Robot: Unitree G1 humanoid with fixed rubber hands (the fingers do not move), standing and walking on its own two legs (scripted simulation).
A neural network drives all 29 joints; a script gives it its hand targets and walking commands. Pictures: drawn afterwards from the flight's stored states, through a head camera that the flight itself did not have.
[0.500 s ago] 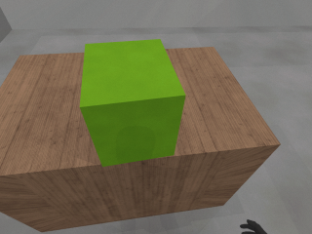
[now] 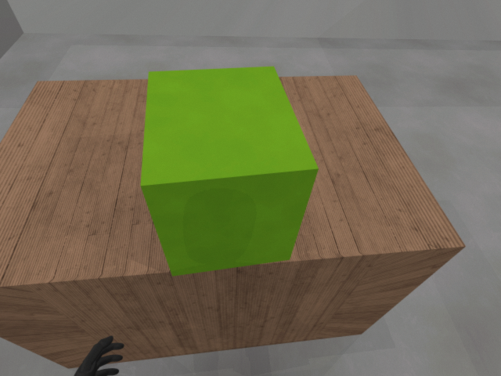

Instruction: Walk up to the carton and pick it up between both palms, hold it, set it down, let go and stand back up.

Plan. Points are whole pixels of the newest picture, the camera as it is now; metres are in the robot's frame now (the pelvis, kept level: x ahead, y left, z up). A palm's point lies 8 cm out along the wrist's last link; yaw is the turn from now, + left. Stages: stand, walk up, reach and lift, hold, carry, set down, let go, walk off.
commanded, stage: walk up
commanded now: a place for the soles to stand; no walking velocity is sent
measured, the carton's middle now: (223, 171) +0.47 +0.01 +0.05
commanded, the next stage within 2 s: none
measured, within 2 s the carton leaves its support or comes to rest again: neither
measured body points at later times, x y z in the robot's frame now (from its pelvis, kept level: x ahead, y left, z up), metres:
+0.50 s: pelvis +0.00 -0.01 +0.00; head +0.01 +0.02 +0.45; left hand +0.09 +0.26 -0.12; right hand +0.11 -0.28 -0.09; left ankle +0.01 +0.13 -0.73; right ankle +0.01 -0.10 -0.73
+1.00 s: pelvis -0.01 -0.01 -0.01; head +0.00 +0.00 +0.44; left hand +0.08 +0.28 -0.11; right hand +0.14 -0.28 -0.09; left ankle +0.01 +0.13 -0.73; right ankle +0.01 -0.10 -0.73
